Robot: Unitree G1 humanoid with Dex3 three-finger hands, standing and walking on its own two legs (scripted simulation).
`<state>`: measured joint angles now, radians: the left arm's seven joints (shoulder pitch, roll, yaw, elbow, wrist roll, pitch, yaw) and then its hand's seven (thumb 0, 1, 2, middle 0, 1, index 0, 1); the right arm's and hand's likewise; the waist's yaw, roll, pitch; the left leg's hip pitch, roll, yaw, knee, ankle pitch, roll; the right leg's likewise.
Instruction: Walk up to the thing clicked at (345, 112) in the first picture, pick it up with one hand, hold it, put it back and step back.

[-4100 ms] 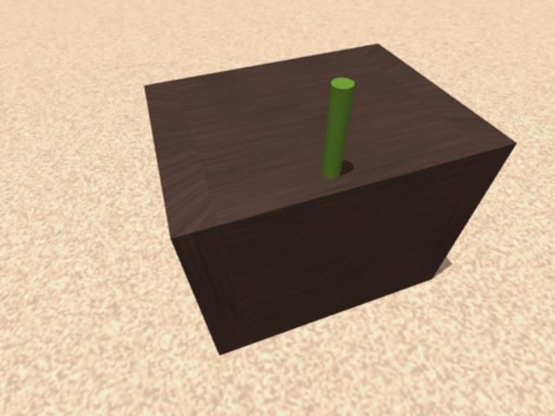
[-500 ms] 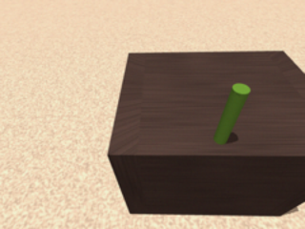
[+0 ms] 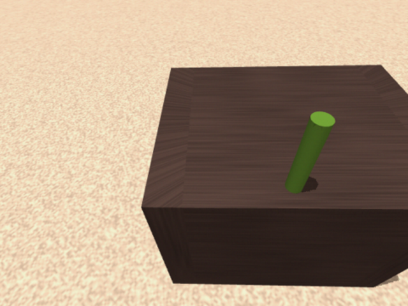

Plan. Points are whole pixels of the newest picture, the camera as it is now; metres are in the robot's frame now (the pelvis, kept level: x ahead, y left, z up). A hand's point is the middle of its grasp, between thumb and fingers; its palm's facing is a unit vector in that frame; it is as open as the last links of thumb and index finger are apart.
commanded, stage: stand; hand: right
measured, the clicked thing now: (306, 157) +0.44 -0.21 +0.03
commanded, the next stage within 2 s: rise first in 1.78 s
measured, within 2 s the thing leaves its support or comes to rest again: neither
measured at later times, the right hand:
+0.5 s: hand out of the picture +0.06 -0.26 -0.16, palm faces -0.02 +0.94 -0.33, open 7.4 cm
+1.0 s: hand out of the picture +0.07 -0.26 -0.16, palm faces -0.02 +0.94 -0.34, open 7.4 cm
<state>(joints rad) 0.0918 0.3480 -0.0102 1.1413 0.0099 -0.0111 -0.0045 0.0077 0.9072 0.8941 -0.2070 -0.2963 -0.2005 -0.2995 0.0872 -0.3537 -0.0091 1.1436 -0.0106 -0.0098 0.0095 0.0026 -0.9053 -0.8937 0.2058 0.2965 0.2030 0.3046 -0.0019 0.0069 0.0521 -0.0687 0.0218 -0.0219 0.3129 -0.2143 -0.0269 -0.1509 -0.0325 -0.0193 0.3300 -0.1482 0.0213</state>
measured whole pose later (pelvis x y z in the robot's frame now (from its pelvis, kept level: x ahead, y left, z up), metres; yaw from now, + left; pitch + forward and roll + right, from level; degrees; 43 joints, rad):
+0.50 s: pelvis +0.00 -0.01 +0.00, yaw +0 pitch -2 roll +0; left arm 0.11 0.35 -0.01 1.14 0.01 -0.01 -0.01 0.01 0.91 0.89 -0.21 -0.30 -0.20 -0.30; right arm 0.11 -0.35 -0.01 1.14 -0.01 0.00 0.01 0.00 -0.91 -0.89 0.21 0.30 0.20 0.30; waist 0.00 0.01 0.05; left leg -0.07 0.03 -0.02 0.32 -0.22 -0.04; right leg -0.15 -0.02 -0.02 0.33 -0.15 0.01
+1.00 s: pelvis +0.00 -0.01 +0.00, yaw +0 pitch -2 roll +0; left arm 0.10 0.35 -0.01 1.13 0.01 -0.01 -0.01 0.01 0.91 0.89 -0.21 -0.30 -0.20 -0.30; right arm 0.12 -0.36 0.00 1.13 -0.01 -0.01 0.01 0.00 -0.91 -0.89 0.21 0.30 0.20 0.30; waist 0.00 0.01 0.04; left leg -0.06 0.04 -0.02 0.31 -0.22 -0.04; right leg -0.15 -0.02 -0.02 0.33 -0.15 0.01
